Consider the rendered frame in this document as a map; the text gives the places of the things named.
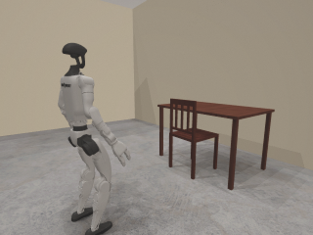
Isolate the left robot upper arm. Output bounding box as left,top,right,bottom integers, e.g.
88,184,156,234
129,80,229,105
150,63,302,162
58,76,66,111

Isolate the robot right forearm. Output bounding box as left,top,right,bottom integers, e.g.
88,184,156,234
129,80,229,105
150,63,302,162
89,107,117,146

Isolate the robot right hand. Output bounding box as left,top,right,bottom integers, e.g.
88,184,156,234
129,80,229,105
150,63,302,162
111,140,131,166

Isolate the robot left forearm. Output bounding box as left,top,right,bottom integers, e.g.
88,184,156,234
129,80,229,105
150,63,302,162
60,108,75,128

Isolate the humanoid robot torso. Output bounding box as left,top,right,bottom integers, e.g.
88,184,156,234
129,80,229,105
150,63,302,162
62,71,92,148

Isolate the chair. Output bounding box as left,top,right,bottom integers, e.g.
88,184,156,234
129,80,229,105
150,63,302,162
168,98,219,179

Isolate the humanoid robot head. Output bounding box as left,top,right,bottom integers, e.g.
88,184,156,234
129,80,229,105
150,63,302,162
62,42,87,76

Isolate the right robot upper arm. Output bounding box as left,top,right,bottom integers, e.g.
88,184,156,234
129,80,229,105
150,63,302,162
77,75,95,119

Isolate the table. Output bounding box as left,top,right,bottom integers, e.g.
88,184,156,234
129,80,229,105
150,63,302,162
157,101,275,190

